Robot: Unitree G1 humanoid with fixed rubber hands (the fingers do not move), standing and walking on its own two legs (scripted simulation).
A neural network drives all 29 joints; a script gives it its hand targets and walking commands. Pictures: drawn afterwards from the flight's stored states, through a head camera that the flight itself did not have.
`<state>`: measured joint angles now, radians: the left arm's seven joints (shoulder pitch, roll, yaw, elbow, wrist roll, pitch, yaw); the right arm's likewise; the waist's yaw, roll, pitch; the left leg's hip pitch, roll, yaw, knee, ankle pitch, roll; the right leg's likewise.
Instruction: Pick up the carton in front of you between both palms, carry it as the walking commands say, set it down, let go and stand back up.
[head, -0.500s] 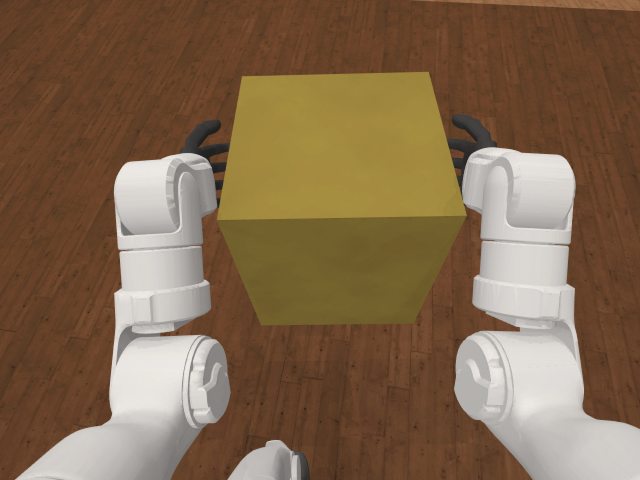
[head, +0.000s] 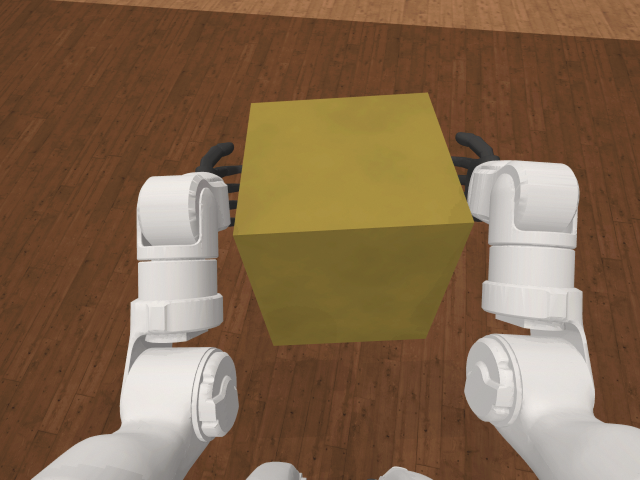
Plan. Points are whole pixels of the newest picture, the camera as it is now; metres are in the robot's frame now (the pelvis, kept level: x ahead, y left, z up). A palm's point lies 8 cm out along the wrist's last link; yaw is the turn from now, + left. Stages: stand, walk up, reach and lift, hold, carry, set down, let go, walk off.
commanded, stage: carry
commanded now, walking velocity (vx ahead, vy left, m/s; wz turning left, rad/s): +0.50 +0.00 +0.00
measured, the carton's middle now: (344, 229) +0.39 +0.01 +0.08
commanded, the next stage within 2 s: none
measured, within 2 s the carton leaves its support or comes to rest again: neither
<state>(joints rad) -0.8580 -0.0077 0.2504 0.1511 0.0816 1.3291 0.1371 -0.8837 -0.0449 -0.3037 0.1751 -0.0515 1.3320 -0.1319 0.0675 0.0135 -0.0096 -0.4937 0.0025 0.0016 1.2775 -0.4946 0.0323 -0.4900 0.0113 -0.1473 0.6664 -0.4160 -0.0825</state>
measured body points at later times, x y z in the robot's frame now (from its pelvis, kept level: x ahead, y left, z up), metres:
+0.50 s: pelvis +0.31 +0.05 +0.05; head +0.35 +0.05 +0.50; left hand +0.72 +0.16 +0.20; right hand +0.68 -0.15 +0.20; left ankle +0.30 +0.12 -0.68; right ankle +0.34 -0.07 -0.58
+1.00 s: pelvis +0.63 +0.03 +0.09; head +0.66 +0.03 +0.54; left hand +1.02 +0.21 +0.27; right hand +1.04 -0.09 +0.27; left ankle +0.77 +0.14 -0.60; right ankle +0.55 -0.07 -0.64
